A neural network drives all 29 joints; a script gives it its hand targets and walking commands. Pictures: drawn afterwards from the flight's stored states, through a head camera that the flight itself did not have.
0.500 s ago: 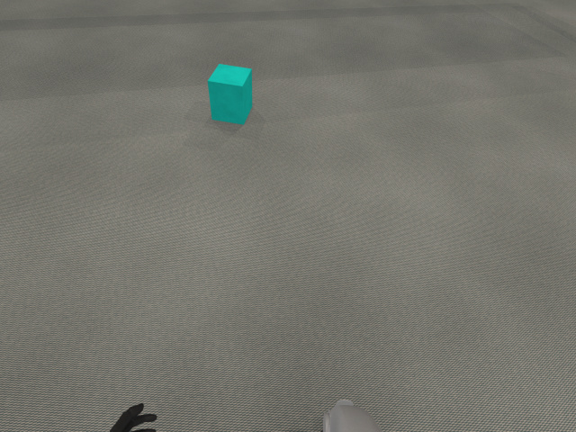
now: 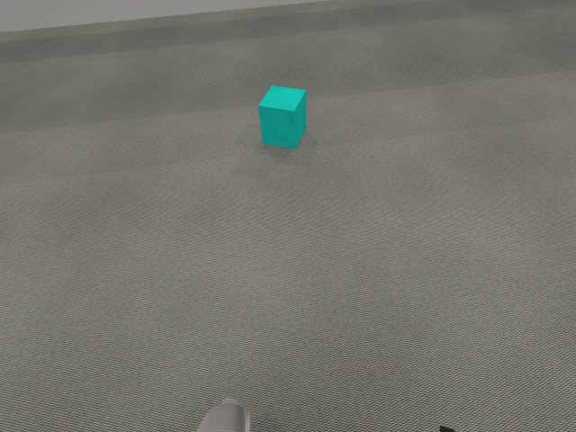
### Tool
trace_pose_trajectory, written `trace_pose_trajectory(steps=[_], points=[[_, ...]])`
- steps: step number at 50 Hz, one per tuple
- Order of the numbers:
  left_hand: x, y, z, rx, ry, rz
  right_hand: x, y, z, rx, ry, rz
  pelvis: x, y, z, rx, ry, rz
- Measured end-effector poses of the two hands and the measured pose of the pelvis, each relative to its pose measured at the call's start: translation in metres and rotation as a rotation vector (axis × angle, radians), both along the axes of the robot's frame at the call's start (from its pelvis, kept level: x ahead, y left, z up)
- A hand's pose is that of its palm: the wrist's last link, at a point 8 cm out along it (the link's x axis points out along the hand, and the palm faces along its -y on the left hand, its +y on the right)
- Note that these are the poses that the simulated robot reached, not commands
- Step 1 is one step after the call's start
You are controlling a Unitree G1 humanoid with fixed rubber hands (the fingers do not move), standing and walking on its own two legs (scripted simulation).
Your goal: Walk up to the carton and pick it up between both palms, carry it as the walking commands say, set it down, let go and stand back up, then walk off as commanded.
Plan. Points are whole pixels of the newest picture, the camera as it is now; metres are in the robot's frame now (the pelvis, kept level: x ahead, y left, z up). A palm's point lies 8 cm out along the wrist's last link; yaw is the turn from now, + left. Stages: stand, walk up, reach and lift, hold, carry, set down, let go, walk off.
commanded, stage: walk up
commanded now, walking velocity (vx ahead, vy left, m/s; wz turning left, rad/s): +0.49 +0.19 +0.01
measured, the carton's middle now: (283, 117) +1.76 +0.19 -0.66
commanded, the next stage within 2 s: none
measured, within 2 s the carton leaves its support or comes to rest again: neither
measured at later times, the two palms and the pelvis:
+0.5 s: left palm (139, 305) +0.35 +0.33 -0.14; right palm out of the picture +0.14 -0.15 -0.11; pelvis +0.23 +0.08 +0.00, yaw +0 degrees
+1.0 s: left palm (168, 272) +0.41 +0.28 -0.11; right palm (409, 234) +0.55 -0.21 -0.15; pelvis +0.47 +0.03 +0.00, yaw +0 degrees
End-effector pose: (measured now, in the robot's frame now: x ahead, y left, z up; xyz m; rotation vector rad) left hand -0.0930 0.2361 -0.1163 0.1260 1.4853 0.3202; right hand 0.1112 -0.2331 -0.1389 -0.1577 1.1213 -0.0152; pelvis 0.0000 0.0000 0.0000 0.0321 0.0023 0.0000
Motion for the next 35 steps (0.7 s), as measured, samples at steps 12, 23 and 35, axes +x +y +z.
trace_pose_trajectory(steps=[12,23,35], points=[[0.131,0.08,-0.043,-0.055,0.011,0.0,0.152,0.077,-0.002,-0.079,-0.109,0.029,0.12,0.076,-0.027,-0.034,0.013,-0.002],[0.407,0.101,-0.025,-0.088,-0.342,-0.228,0.04,0.075,0.024,-0.154,0.278,-0.232,0.215,0.088,0.0,-0.062,0.006,0.003],[0.607,0.018,-0.013,-0.115,-0.527,-0.344,0.092,0.07,-0.003,-0.046,0.465,-0.303,0.337,0.045,-0.018,-0.031,0.013,-0.001]])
